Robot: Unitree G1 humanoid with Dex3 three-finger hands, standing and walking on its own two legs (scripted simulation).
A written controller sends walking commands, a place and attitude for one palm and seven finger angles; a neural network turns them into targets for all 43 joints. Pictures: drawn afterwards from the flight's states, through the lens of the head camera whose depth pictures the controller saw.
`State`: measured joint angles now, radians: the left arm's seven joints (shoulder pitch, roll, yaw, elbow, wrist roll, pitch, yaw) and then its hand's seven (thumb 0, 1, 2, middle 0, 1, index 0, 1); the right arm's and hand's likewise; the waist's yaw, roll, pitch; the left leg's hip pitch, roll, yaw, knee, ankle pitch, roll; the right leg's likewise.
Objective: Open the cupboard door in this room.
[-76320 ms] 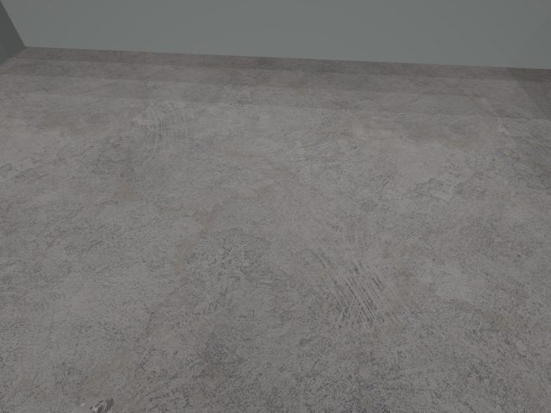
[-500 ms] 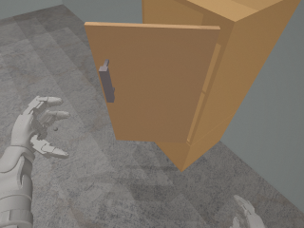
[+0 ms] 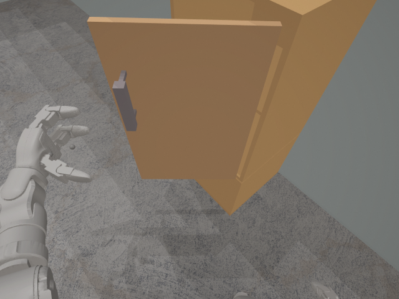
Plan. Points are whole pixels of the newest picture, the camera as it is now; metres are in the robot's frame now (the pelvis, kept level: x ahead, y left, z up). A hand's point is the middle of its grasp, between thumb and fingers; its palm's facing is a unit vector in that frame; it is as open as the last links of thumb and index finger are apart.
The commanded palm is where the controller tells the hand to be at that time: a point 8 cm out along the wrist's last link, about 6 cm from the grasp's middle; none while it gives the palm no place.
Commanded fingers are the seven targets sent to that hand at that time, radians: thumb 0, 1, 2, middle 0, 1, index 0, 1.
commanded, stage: move the hooked fingers beside the handle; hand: left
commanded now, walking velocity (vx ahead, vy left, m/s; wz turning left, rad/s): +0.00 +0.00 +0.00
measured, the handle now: (127, 101) +0.52 +0.18 +0.07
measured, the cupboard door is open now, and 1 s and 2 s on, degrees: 49 49 49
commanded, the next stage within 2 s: slide the fingers in behind the handle in 1.62 s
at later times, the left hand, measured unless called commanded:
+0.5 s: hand (86, 125) +0.44 +0.25 +0.08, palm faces +0.02 -1.00 +0.01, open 14.0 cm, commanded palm +0.42 +0.30 +0.08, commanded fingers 0.00 -0.50 0.30 -0.30 -1.20 -0.30 -1.20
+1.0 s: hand (96, 112) +0.47 +0.24 +0.08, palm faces +0.01 -1.00 +0.00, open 14.0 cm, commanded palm +0.45 +0.29 +0.08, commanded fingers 0.00 -0.50 0.30 -0.30 -1.20 -0.30 -1.20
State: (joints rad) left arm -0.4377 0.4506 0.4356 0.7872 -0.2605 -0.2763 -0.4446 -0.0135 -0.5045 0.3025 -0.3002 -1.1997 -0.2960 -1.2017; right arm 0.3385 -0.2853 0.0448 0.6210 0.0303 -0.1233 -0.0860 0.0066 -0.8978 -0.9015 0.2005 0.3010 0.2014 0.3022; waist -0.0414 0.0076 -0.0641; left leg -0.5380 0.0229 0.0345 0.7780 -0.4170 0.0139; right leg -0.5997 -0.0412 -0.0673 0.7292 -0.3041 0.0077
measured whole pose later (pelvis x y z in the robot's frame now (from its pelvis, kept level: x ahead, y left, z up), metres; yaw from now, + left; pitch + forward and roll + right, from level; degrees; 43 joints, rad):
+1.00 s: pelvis +0.00 +0.00 -0.01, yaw -2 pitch +17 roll -2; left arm -0.81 0.59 0.47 1.15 -0.16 -0.35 -0.42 -0.01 -0.50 0.30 -0.30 -1.20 -0.30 -1.20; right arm 0.41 -0.29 0.04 0.61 0.01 0.04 -0.05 0.00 -0.90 -0.90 0.20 0.30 0.20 0.30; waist -0.13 0.01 -0.08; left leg -0.72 0.05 0.04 0.87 -0.45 0.02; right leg -0.77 -0.02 -0.06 0.79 -0.31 0.01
